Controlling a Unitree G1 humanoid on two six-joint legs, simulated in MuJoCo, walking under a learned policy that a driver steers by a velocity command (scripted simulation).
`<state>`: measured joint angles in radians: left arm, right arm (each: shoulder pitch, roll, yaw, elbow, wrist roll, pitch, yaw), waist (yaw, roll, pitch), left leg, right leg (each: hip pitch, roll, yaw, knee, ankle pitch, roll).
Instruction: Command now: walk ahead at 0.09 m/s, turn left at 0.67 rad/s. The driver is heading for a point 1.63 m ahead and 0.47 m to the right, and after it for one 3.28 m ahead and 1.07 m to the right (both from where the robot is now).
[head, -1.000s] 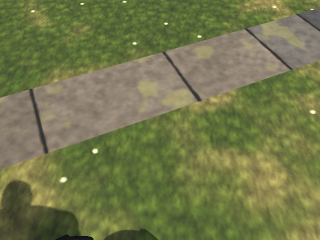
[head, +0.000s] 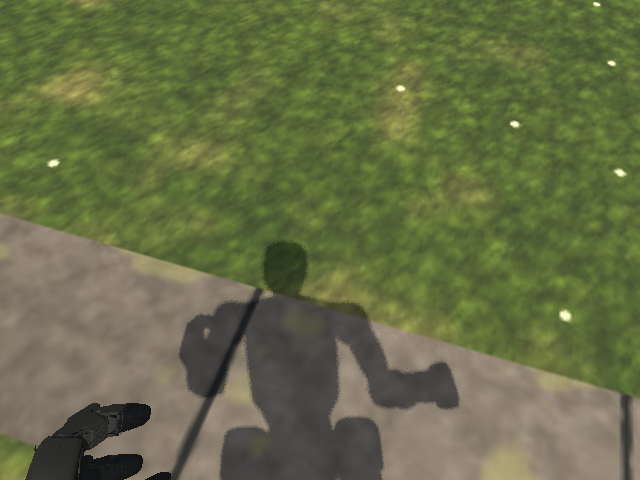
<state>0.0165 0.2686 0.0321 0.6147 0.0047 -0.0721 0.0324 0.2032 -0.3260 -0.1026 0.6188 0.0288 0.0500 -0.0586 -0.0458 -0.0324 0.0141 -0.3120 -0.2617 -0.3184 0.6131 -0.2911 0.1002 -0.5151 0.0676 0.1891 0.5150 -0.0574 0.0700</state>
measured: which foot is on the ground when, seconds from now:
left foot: down 0.00-0.00, up 0.02-0.26, down 0.28-0.72, up 0.74-1.00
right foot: up 0.00-0.00, down 0.02-0.28, up 0.30-0.72, down 0.74-1.00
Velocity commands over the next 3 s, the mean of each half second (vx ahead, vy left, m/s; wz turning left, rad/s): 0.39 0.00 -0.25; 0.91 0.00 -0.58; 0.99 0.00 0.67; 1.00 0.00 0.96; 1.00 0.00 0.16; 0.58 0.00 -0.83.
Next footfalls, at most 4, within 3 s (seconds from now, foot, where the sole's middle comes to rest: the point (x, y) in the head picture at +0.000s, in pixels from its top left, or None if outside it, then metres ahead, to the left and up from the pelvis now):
0.02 right None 0.17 -0.13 -0.76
0.28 left None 0.07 0.08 -0.76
0.74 right None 0.36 -0.29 -0.76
1.20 left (490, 322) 0.81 -0.44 -0.76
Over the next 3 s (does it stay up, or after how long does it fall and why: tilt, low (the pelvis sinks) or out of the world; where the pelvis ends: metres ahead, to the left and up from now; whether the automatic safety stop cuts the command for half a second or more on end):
stays up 2.14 -0.27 -0.01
